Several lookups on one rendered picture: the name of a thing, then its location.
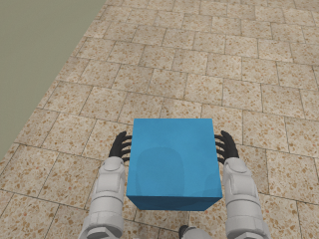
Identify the robot right shin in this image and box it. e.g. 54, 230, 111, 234
183, 226, 196, 235

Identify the left robot forearm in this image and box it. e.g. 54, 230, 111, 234
78, 156, 126, 239

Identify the right robot foot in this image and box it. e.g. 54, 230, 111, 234
178, 225, 188, 239

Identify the left robot hand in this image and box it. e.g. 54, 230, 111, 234
109, 131, 133, 162

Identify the right robot forearm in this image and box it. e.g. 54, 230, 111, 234
221, 157, 272, 239

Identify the carton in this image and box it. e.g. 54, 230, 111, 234
126, 119, 223, 211

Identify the right robot hand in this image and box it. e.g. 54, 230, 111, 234
214, 130, 239, 165

